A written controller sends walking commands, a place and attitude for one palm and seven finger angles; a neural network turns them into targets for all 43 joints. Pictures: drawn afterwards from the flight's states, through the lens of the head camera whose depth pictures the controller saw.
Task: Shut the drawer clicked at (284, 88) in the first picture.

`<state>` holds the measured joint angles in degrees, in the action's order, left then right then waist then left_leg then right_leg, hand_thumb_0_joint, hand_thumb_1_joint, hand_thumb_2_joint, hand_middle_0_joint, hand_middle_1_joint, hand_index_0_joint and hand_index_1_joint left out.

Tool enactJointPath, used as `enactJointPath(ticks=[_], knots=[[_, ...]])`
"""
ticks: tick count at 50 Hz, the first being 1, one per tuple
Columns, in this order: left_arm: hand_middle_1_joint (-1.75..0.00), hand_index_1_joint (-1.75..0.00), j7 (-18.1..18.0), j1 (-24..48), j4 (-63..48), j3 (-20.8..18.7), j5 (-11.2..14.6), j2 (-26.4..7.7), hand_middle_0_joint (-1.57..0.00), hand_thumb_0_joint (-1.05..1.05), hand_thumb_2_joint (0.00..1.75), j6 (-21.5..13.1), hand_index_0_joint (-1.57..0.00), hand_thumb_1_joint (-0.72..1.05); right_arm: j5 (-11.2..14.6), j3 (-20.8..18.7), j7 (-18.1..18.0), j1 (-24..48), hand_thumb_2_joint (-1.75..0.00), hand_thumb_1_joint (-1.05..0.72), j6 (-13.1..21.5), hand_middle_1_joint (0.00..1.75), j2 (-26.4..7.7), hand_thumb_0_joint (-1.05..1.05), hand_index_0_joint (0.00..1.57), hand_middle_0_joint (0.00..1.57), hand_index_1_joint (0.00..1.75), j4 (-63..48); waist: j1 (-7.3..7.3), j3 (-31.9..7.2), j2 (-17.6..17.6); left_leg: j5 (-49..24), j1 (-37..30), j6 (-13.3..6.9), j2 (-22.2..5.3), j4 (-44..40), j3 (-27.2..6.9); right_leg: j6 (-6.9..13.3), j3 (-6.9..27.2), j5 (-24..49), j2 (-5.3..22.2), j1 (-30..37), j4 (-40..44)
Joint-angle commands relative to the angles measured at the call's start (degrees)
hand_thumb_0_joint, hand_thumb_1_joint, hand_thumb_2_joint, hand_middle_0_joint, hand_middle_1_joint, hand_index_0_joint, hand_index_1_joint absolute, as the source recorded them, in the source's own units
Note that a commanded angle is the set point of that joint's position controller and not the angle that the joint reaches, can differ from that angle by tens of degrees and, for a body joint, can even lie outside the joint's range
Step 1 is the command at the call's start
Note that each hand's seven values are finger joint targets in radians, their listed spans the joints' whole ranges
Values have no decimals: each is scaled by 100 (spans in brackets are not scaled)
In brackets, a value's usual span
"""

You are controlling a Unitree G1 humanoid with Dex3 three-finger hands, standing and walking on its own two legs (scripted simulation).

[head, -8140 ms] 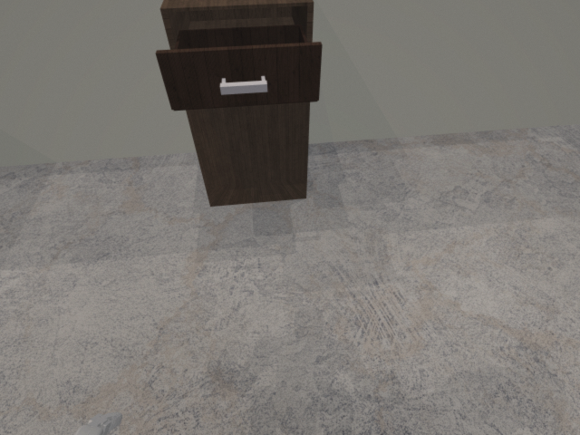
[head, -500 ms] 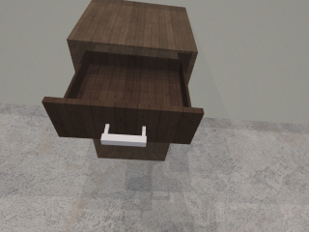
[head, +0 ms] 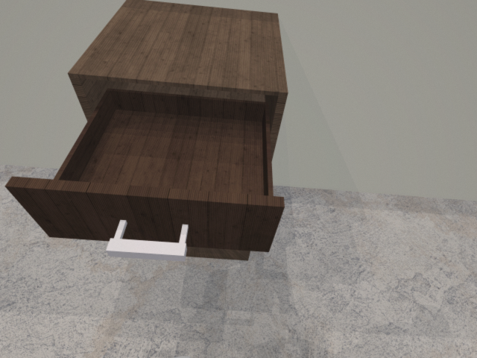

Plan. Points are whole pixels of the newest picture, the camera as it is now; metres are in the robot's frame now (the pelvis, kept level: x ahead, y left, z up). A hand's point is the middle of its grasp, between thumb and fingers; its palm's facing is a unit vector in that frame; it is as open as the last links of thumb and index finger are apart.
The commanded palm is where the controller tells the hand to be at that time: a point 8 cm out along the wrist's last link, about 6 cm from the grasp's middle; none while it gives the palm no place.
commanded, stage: come to a stop and stand still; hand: left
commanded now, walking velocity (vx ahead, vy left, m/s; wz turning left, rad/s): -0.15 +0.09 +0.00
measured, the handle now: (150, 238) +0.30 +0.17 +0.02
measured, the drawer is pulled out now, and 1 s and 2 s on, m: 0.30 0.30 0.30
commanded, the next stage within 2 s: look again from close up in 0.88 s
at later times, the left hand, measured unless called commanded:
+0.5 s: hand out of the picture -0.01 +0.13 -0.16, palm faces +0.00 -0.98 -0.19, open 7.3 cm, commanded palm none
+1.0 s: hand out of the picture -0.05 +0.10 -0.17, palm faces +0.00 -0.99 -0.11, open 7.4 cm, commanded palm none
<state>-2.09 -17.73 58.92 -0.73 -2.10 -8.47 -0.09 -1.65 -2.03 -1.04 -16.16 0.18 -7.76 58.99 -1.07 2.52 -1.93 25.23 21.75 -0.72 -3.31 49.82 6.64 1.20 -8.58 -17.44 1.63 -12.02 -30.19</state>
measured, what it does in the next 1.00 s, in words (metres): steps on the spot: left foot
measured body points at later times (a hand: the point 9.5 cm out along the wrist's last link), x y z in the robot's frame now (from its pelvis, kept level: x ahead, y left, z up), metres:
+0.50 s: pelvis +0.00 -0.04 +0.01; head +0.01 -0.04 +0.46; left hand +0.00 +0.18 -0.15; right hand +0.03 -0.26 -0.15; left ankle +0.02 +0.08 -0.73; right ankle -0.01 -0.13 -0.73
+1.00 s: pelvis -0.02 -0.04 +0.01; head +0.00 -0.03 +0.46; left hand -0.05 +0.15 -0.16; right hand -0.08 -0.22 -0.15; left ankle +0.02 +0.08 -0.73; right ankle -0.01 -0.13 -0.73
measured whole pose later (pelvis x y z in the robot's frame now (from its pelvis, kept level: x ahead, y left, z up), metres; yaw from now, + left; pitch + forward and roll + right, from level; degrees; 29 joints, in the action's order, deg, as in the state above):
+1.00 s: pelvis -0.02 -0.04 +0.01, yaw -2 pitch -2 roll +0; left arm -2.8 -21.6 63.0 2.0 -0.7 -4.3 -1.1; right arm -0.7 1.1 -1.5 -22.4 0.0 -3.4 66.3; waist -0.3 2.9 -0.5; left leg 11.7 12.8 0.4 -3.9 26.4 7.3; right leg 2.5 -5.4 -13.1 -1.1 -10.0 -24.7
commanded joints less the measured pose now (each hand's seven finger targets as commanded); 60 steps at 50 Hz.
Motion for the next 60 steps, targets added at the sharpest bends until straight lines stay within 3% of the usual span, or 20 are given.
enactJointPath(ticks=[1, 2, 3, 4, 5, 7, 10, 12, 15, 19, 23, 31, 48, 49, 50, 51, 52, 55, 58, 60], knots=[[-30, -30, 23, -280, -216, -23, 183, -280, -20, 0, 90, -70, -20, 90, 31, 83, -53, -1282, -90, -90, 173, 30, -262, 0, 20, 20, 30, 233, -153, -24, 1130, -2998, -1574, -22, -322, -2859, -443, 376, 537, 1414, 334, -478, -681], [-30, -30, 13, -565, -196, 12, 243, -59, -20, 0, 90, -54, -20, 90, 34, 76, -110, -1161, -90, -90, 209, 30, -570, 0, 20, 20, 30, 137, 40, -263, 1880, -5027, -1698, -531, -1307, -2919, -1520, 90, 462, -199, 99, -672, -1111], [-30, -30, -16, -650, -184, 38, 239, -111, -20, 0, 90, -3, -20, 90, 44, 97, -130, -932, -90, -90, 183, 30, -652, 0, 20, 20, 30, 17, 121, -397, 1375, -5989, -1557, -934, -1691, -2874, -1566, 21, 554, -1237, 160, -370, -1472], [-30, -30, -43, -592, -141, 56, 222, -54, -20, 0, 90, 69, -20, 90, 37, 127, -163, -589, -90, -90, 164, 30, -681, 0, 20, 20, 30, -59, 204, -207, 1085, -6108, -1140, -985, -1654, -2894, -1298, -51, 607, -1428, 240, -109, -1529], [-30, -30, -47, -523, -27, 65, 203, -52, -20, 0, 90, 147, -20, 90, 43, 182, -208, -288, -90, -90, 193, 30, -546, 0, 20, 20, 30, -19, 280, -25, 1617, -5981, -859, -935, -1475, -3009, -1299, -163, 623, -1298, 359, 19, -1349], [-30, -30, -35, -670, 74, 76, 200, -108, -20, 0, 90, 155, -20, 90, 96, 213, -212, 42, -90, -90, 132, 30, -483, 0, 20, 20, 30, -69, 384, 250, 1290, -5523, -897, -819, -1171, -2766, -1011, -176, 610, -364, 426, 279, -395], [-30, -30, -42, -749, 200, 96, 189, -158, -20, 0, 90, 58, -20, 90, 190, 116, -226, -57, -90, -90, 62, 30, -497, 0, 20, 20, 30, -55, 196, 115, -75, -4401, -1492, -359, -673, -2406, -837, -60, 903, 2077, 493, 214, 669], [-30, -30, -38, -588, 106, 105, 187, -217, -20, 0, 90, 30, -20, 90, 193, 79, -187, -116, -90, -90, 21, 30, -479, 0, 20, 20, 30, 8, 101, -85, -141, -3518, -1630, -191, -551, -2557, -701, 7, 985, 2467, 664, 191, 625], [-30, -30, -64, -535, -10, 79, 181, -294, -20, 0, 90, -13, -20, 90, 186, 60, -157, -106, -90, -90, 5, 30, -478, 0, 20, 20, 30, 65, 82, -236, -197, -3292, -1759, -116, -524, -2615, -592, 63, 1081, 2718, 721, 209, 635], [-30, -30, -86, -531, -95, 65, 172, -403, -20, 0, 90, -32, -20, 90, 181, 89, -103, -13, -90, -90, -11, 30, -431, 0, 20, 20, 30, 65, 115, -239, 116, -2502, -1620, -33, -456, -2766, -500, 116, 1224, 2246, 770, 176, 802], [-30, -30, -78, -505, -71, 95, 155, -429, -20, 0, 90, -65, -20, 90, 167, 131, -52, -74, -90, -90, -37, 30, -338, 0, 20, 20, 30, 121, 103, -6, -149, -1569, -1458, 17, -362, -2942, -437, 127, 1294, 1457, 759, -3, 1133], [-30, -30, -60, -576, 42, 135, 157, -408, -20, 0, 90, -78, -20, 90, 124, 187, -1, -381, -90, -90, -75, 30, -247, 0, 20, 20, 30, 336, 96, 639, -95, -1140, -1344, 29, -311, -2896, -401, 153, 1411, -415, 667, -734, 1694], [-30, -30, -50, -985, 282, 147, 186, -61, -20, 0, 90, -139, -20, 90, 138, 254, -76, -1085, -90, -90, 50, 30, 94, 0, 20, 20, 30, 645, 118, 455, 128, -1294, -1166, -18, -335, -2939, -420, 225, 1215, 25, 507, -512, 1440], [-30, -30, -219, -919, 383, 110, 37, -425, -20, 0, 90, -262, -20, 90, 78, 178, -12, -115, -90, -90, 137, 30, -405, 0, 20, 20, 30, 222, 305, 689, 566, -1134, -295, 221, -303, -1636, -250, -67, 1596, 2704, 905, -434, 1221], [-30, -30, -162, -653, 119, 22, 110, -761, -20, 0, 90, -303, -20, 90, 102, 147, 12, -633, -90, -90, 21, 30, -59, 0, 20, 20, 30, 67, -140, -128, 433, -479, -609, 133, -102, -1423, -449, 314, 1760, 912, 1233, -352, 1425], [-30, -30, -112, -426, 13, 1, 106, -666, -20, 0, 90, -278, -20, 90, 76, 127, 22, -754, -90, -90, 4, 30, -39, 0, 20, 20, 30, 158, -161, -52, 589, -565, -826, 83, -75, -1487, -399, 487, 1620, -447, 1092, -743, 1514], [-30, -30, -115, -337, 12, -5, 103, -580, -20, 0, 90, -296, -20, 90, 74, 131, 40, -964, -90, -90, 25, 30, -26, 0, 20, 20, 30, 196, -257, -168, 329, -854, -876, 77, -57, -1656, -405, 517, 1522, -705, 928, -836, 1417], [-30, -30, -114, -266, -19, 9, 123, -308, -20, 0, 90, -254, -20, 90, 55, 155, 13, -1168, -90, -90, 100, 30, -159, 0, 20, 20, 30, 164, -193, -3, 131, -813, -747, -48, -200, -2215, -683, 383, 1189, -743, 542, -865, 906], [-30, -30, -70, -494, 19, 20, 115, -143, -20, 0, 90, -113, -20, 90, 40, 133, -23, -869, -90, -90, 123, 30, -348, 0, 20, 20, 30, 70, 61, 497, 788, -37, 64, -246, -483, -3171, -1223, 213, 846, -453, 176, -518, 349], [-30, -30, -53, -582, 27, 51, 95, -97, -20, 0, 90, -78, -20, 90, 44, 118, -27, -692, -90, -90, 122, 30, -499, 0, 20, 20, 30, -25, 167, 668, 575, 478, 365, -321, -573, -3529, -1445, 152, 719, -223, 100, -332, 180]])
